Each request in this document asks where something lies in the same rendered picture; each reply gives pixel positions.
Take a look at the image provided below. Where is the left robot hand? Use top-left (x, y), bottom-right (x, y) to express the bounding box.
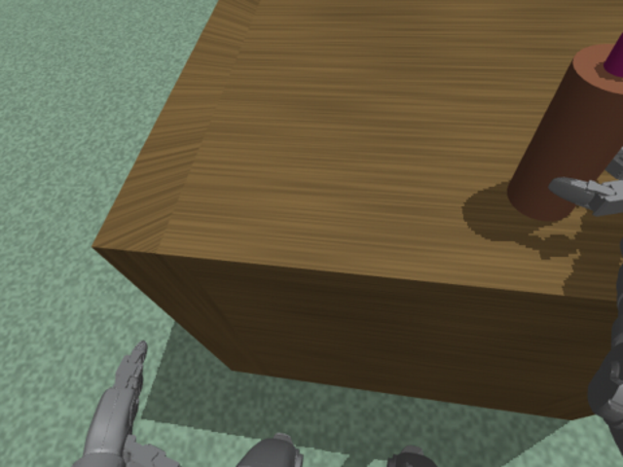
top-left (82, 341), bottom-right (181, 467)

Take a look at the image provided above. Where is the right robot hand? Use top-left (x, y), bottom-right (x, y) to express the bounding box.
top-left (548, 147), bottom-right (623, 217)

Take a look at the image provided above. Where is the bottle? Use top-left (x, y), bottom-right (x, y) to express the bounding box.
top-left (507, 33), bottom-right (623, 222)

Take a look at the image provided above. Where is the right robot arm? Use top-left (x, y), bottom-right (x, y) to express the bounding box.
top-left (587, 237), bottom-right (623, 456)

